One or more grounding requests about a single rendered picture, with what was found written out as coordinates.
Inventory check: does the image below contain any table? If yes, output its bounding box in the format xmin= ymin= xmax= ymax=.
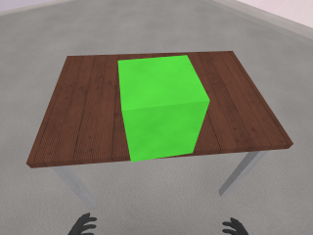
xmin=26 ymin=51 xmax=293 ymax=210

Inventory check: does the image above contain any robot left hand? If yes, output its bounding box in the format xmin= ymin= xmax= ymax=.
xmin=68 ymin=212 xmax=97 ymax=235

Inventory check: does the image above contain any carton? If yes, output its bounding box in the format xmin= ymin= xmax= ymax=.
xmin=117 ymin=55 xmax=210 ymax=163

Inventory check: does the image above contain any robot right hand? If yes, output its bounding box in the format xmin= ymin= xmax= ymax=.
xmin=222 ymin=217 xmax=248 ymax=235

